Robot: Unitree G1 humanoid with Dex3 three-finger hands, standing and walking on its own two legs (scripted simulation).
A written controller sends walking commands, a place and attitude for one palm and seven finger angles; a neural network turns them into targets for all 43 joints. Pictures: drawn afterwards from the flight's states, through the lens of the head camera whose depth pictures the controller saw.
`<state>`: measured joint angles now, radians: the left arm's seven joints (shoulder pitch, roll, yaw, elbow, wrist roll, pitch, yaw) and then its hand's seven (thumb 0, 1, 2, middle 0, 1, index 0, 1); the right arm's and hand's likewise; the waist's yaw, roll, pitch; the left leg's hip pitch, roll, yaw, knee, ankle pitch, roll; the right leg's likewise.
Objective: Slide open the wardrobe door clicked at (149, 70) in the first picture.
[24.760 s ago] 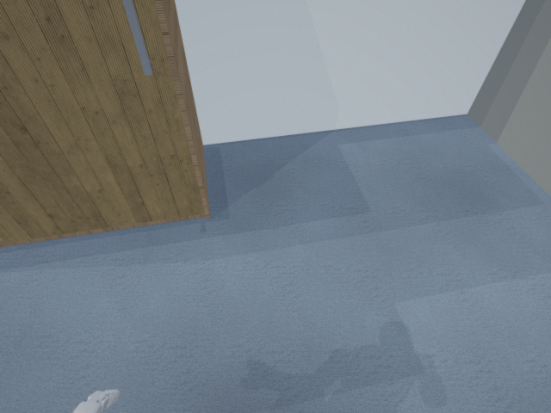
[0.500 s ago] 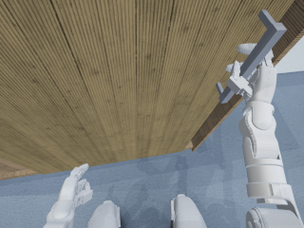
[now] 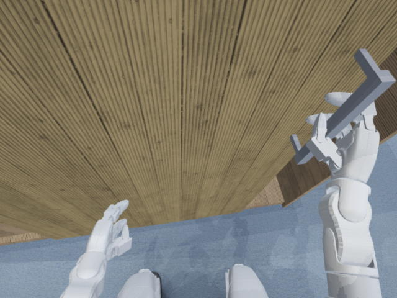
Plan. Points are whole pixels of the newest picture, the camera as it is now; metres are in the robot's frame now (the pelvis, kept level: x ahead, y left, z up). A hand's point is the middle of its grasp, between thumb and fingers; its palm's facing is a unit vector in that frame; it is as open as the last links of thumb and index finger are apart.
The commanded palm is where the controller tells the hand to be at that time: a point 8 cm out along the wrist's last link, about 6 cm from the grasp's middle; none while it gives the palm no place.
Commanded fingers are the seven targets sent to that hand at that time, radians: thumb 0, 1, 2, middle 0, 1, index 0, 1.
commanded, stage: step sideways, sliding the door along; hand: right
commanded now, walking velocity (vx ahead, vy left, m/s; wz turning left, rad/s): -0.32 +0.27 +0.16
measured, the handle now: (325, 118) +0.38 -0.23 +0.13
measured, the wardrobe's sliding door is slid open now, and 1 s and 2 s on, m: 0.23 0.57 0.68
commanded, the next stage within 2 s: stop walking and hold the door there in 1.90 s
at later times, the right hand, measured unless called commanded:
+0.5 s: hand (197, 157) +0.31 +0.00 +0.13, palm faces +0.06 +0.99 -0.11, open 5.8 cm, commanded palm +0.29 +0.00 +0.13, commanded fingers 0.00 -0.90 -0.90 0.45 1.40 0.45 1.40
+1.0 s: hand (101, 171) +0.29 +0.13 +0.14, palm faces -0.05 +1.00 -0.08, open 5.9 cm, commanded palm +0.27 +0.11 +0.13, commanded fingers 0.00 -0.90 -0.90 0.45 1.40 0.45 1.40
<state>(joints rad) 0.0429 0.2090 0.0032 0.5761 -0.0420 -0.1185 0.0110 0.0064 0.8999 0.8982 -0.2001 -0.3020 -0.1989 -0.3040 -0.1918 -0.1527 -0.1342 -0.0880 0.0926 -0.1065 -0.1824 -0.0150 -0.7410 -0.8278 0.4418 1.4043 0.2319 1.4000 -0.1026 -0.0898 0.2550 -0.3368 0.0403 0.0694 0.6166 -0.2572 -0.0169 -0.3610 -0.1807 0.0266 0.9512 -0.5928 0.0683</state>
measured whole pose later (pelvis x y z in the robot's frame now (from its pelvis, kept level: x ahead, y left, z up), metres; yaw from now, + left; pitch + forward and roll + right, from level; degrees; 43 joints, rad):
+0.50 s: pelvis -0.02 +0.13 +0.01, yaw +5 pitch -2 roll +3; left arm 0.14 0.14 -0.01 0.53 -0.03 -0.11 0.00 0.01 0.90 0.90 -0.20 -0.30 -0.20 -0.30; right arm -0.12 -0.21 0.01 -0.12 0.05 -0.09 -0.11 0.00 -0.74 -0.81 0.44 1.40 0.31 1.40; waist -0.10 -0.04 0.18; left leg -0.27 0.03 0.06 0.54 -0.20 -0.05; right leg -0.22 -0.32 -0.10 0.54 -0.25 0.15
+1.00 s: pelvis -0.10 +0.23 +0.03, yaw +9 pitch -1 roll +7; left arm 0.20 0.16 -0.01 0.67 -0.02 0.01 0.04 0.01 0.90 0.90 -0.20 -0.30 -0.20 -0.30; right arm -0.32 -0.22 -0.02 0.13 0.05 -0.06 -0.09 0.04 -0.75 -0.80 0.46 1.40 0.31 1.39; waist -0.05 -0.04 0.14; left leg -0.49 0.05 0.03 0.97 -0.31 -0.04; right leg -0.27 -0.26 -0.10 0.49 -0.20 0.05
